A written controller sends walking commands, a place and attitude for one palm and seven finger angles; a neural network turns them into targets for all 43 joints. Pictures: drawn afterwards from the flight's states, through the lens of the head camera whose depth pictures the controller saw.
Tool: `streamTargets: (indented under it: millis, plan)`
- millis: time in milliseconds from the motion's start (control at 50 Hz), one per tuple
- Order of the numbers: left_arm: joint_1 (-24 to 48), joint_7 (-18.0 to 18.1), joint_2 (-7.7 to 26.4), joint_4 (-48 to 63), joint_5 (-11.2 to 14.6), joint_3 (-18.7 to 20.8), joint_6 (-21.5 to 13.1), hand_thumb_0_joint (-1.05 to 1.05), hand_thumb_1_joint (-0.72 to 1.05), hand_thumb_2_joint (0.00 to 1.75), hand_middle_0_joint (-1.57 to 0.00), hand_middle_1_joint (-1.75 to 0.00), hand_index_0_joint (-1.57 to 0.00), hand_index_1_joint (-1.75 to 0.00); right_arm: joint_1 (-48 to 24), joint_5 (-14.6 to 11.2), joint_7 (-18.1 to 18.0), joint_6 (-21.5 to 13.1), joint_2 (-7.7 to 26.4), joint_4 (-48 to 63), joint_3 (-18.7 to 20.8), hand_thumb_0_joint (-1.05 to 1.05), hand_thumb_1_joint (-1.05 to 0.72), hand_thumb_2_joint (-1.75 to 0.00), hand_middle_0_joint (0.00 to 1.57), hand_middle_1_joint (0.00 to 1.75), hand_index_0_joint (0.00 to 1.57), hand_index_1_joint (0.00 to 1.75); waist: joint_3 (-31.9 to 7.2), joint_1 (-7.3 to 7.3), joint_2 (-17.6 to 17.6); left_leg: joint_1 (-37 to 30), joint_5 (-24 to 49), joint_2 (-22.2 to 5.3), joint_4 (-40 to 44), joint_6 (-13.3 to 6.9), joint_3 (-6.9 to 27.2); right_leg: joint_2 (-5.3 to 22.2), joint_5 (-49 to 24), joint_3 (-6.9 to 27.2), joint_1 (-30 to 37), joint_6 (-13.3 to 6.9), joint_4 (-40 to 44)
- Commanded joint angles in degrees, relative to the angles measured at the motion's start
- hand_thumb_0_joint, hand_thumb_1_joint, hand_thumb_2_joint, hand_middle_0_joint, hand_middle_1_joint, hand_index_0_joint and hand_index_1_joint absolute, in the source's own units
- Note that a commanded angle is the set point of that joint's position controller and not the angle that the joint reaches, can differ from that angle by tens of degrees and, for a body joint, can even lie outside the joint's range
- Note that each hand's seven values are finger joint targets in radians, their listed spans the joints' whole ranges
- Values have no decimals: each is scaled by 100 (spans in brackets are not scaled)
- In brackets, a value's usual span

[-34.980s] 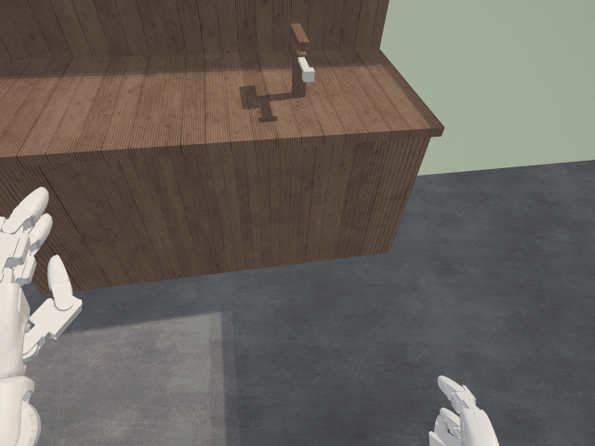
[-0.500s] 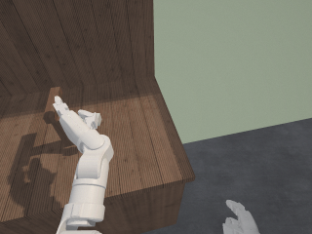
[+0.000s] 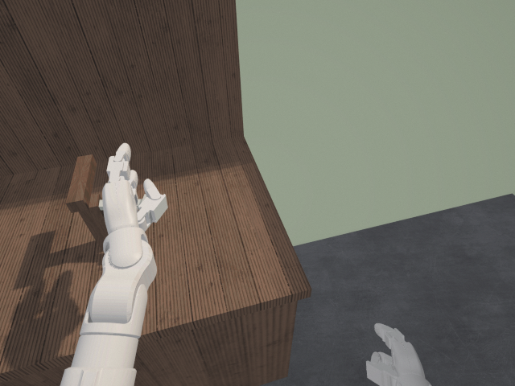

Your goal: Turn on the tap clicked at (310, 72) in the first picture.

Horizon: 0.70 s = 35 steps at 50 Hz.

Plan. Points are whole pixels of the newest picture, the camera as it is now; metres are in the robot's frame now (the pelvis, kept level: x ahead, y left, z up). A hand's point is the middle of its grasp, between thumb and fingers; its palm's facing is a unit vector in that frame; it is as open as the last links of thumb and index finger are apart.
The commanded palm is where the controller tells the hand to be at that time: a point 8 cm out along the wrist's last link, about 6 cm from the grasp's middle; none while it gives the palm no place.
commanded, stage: draw the hand back beside the body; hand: left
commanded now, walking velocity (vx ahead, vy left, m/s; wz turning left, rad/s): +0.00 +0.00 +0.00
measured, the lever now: (150, 203) +0.42 +0.26 +0.05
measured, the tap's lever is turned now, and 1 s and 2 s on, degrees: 75 75 75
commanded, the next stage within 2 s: step back with the hand held close in 1.28 s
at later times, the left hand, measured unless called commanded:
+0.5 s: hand (121, 246) +0.25 +0.22 +0.14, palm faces +0.27 -0.93 -0.25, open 7.6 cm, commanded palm +0.21 +0.27 +0.16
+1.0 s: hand (74, 264) +0.21 +0.26 +0.15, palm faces +0.38 -0.86 -0.34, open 7.5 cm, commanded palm +0.17 +0.30 +0.17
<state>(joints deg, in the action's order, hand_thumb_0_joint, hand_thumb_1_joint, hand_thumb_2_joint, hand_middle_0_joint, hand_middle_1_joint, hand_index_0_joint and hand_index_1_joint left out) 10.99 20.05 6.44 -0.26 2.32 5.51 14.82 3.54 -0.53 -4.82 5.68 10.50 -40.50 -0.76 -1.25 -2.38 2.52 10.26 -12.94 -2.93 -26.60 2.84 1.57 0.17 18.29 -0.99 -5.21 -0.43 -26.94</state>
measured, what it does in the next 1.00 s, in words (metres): stands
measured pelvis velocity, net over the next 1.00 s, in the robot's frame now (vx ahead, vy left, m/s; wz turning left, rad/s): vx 0.01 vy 0.02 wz -0.01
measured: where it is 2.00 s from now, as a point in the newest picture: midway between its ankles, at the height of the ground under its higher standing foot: outside the picture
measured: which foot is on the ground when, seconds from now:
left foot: down 0.00-1.00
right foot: down 0.00-1.00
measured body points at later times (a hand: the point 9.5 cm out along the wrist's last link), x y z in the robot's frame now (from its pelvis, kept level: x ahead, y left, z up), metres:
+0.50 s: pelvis -0.01 +0.02 +0.00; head -0.03 +0.00 +0.45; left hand +0.23 +0.26 +0.16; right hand +0.16 -0.21 -0.08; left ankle +0.02 +0.16 -0.74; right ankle -0.04 -0.11 -0.74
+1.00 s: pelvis +0.01 +0.02 +0.00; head -0.01 +0.01 +0.45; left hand +0.19 +0.30 +0.17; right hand +0.20 -0.19 -0.08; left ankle +0.02 +0.16 -0.74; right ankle -0.04 -0.11 -0.74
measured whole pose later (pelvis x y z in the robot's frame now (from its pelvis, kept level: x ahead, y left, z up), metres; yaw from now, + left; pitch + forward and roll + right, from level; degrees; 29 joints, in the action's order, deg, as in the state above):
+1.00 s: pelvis +0.01 +0.02 +0.00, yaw +0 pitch -4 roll -1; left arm -24.7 6.8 18.2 23.6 3.2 13.8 -5.5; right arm 9.2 0.6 -3.0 -3.2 11.8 -36.5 -0.3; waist 1.2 -3.5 2.7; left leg 9.3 -14.1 -2.2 -27.0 1.3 0.5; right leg 1.1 16.8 -0.1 -2.5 1.3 -23.0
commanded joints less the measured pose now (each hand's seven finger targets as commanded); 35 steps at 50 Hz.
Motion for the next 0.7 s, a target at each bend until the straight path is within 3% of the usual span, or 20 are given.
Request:
streamTargets:
  millis: [0,40,80,100,180,200,260,320,360,400,420,480,500,520,600,680]
  plan:
    - [-139,-620,1907,499,171,887,-528,0,90,90,-16,-18,-16,-18,-519,53,-63,-231,699,992,151,0,-90,-90,20,30,20,30,-307,-98,-836,-517,973,133,251,-461,-325,37,-1790,-31,-336,27,678]
    - [-336,-915,1831,833,237,820,-1045,0,90,90,-16,-19,-16,-19,-568,-24,24,-290,672,1249,141,0,-90,-90,20,30,20,30,-384,-152,-729,-322,923,174,292,-500,-351,48,-1785,-19,-208,9,640]
    - [-16,-1050,1871,1748,179,680,-1452,0,90,90,-16,-19,-16,-19,-550,-25,63,-454,683,1369,184,0,-90,-90,20,30,20,30,-610,-72,-179,-673,955,145,290,-474,-362,43,-1697,-5,-246,-30,704]
    - [103,-1078,1997,2130,179,696,-1614,0,90,90,-17,-20,-17,-20,-530,-22,66,-535,716,1371,187,0,-90,-90,20,30,20,30,-541,-46,220,-759,829,145,336,-439,-335,39,-1467,-2,-322,-53,786]
    - [364,-1030,2109,2654,42,654,-2095,0,90,90,-17,-21,-17,-21,-394,38,51,-955,777,1269,243,0,-90,-90,20,30,20,30,-766,68,353,-1127,889,147,285,-443,-350,-3,-1458,-45,-370,-81,888]
    - [418,-1023,2100,2684,21,600,-2153,0,90,90,-17,-21,-17,-21,-388,38,30,-1014,793,1219,234,0,-90,-90,20,30,20,30,-698,105,374,-1196,832,149,321,-434,-334,-12,-1346,-42,-420,-82,951]
    - [-53,-1050,1825,2058,40,447,-2275,0,90,90,-17,-22,-17,-22,-328,42,-3,-1130,827,1113,266,0,-90,-90,20,30,20,30,-358,134,-312,-1033,493,125,390,-463,-312,-21,-985,-85,-520,-31,998]
    - [-575,-1124,1700,1615,46,476,-2374,0,90,90,-18,-23,-18,-23,-298,27,-3,-1119,832,1080,295,0,-90,-90,20,30,20,30,-187,94,-564,-892,283,121,479,-474,-300,-25,-717,-84,-533,-24,1034]
    - [-981,-1181,1773,1648,81,635,-2432,0,90,90,-18,-24,-18,-24,-317,22,13,-1089,824,1125,310,0,-90,-90,20,30,20,30,-205,12,-516,-799,275,110,526,-464,-293,-13,-705,-71,-437,-26,1025]
    - [-1337,-1215,1959,1715,81,888,-2470,0,90,90,-18,-24,-18,-24,-326,27,38,-1054,826,1150,301,0,-90,-90,20,30,20,30,-169,-81,-251,-718,297,123,584,-434,-257,-17,-726,-72,-365,-57,1035]
    - [-1403,-1245,1888,1892,99,849,-2500,0,90,90,-18,-25,-18,-25,-313,24,49,-1042,783,1204,282,0,-90,-90,20,30,20,30,-184,-60,-215,-639,297,108,573,-428,-265,-1,-761,-87,-334,-59,979]
    - [-1458,-1247,2188,2480,105,1168,-2574,0,90,90,-19,-26,-19,-26,-323,48,78,-1069,771,1260,286,0,-90,-90,20,30,20,30,-336,-109,41,-706,521,98,502,-411,-274,2,-1005,-77,-257,-87,972]
    - [-1419,-1233,2296,2693,82,1261,-2591,0,90,90,-19,-26,-19,-26,-309,57,81,-1071,772,1246,274,0,-90,-90,20,30,20,30,-328,-106,312,-720,512,108,526,-380,-238,-5,-988,-77,-244,-112,976]
    - [-1468,-1231,2177,2863,77,1169,-2601,0,90,90,-19,-26,-19,-26,-293,64,84,-1097,735,1287,265,0,-90,-90,20,30,20,30,-358,-77,393,-712,546,97,498,-370,-251,4,-1051,-108,-236,-113,923]
    - [-1704,-1209,2097,3105,55,1130,-2546,0,90,90,-19,-27,-19,-27,-253,83,100,-1183,748,1295,250,0,-90,-90,20,30,20,30,-368,-56,437,-812,705,78,464,-356,-214,-22,-1186,-128,-264,-129,886]
    - [-1903,-1244,1796,2996,74,869,-2501,0,90,90,-19,-29,-19,-29,-263,78,99,-1210,797,1292,258,0,-90,-90,20,30,20,30,-179,-4,-27,-768,605,34,483,-367,-163,-40,-1102,-140,-401,-107,851]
